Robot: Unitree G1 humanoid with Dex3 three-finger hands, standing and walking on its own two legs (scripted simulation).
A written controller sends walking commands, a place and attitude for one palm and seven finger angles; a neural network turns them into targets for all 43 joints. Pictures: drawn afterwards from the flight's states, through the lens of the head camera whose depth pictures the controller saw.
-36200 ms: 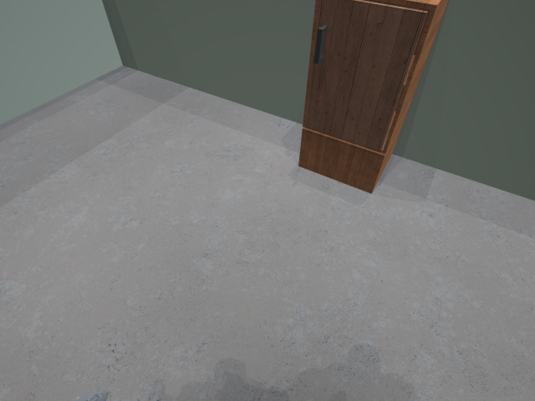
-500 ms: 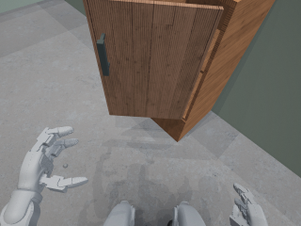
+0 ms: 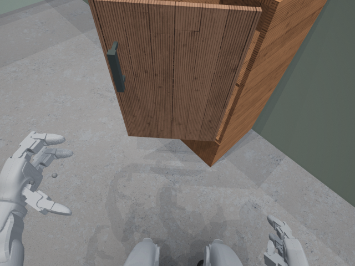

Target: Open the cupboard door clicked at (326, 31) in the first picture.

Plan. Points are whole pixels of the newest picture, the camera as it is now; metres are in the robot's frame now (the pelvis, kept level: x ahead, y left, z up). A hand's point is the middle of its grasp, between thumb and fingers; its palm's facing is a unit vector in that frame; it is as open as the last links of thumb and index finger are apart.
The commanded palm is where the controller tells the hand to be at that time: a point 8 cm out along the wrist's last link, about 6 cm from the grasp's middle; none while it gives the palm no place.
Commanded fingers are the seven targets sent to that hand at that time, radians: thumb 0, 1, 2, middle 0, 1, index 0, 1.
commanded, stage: raise the hand with hooked fingers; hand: left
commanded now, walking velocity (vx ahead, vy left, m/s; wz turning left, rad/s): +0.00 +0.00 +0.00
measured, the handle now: (118, 67) +0.61 +0.22 +0.04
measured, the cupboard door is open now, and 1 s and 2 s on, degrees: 44 44 44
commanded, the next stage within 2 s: move the hooked fingers beside the handle in 0.54 s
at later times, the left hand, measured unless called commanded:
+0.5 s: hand (60, 172) +0.28 +0.26 +0.05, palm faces +0.02 -1.00 -0.04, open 14.0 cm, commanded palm +0.26 +0.31 +0.05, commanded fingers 0.00 -0.50 0.30 -0.30 -1.20 -0.30 -1.20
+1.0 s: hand (68, 148) +0.34 +0.26 +0.05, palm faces -0.01 -1.00 -0.02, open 14.0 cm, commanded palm +0.32 +0.31 +0.05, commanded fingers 0.00 -0.50 0.30 -0.30 -1.20 -0.30 -1.20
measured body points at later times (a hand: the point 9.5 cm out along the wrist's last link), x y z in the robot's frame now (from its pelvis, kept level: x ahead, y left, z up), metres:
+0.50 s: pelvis +0.00 -0.01 +0.00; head +0.08 +0.00 +0.44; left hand +0.28 +0.31 +0.05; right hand +0.15 -0.26 -0.08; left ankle +0.00 +0.11 -0.65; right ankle +0.04 -0.12 -0.65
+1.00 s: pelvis -0.01 +0.00 +0.00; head +0.09 +0.02 +0.44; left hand +0.33 +0.32 +0.05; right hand +0.14 -0.25 -0.09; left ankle +0.00 +0.11 -0.65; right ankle +0.04 -0.12 -0.65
